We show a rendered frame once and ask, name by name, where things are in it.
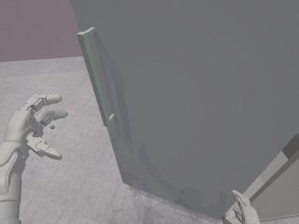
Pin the robot right hand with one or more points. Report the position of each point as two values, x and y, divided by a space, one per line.
247 215

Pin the handle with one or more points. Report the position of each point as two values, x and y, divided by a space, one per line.
89 61

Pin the robot left hand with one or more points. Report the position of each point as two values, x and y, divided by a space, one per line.
22 124

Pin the fridge door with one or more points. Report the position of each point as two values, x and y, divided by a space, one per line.
205 93

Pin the left robot forearm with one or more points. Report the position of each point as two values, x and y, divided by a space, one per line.
13 156

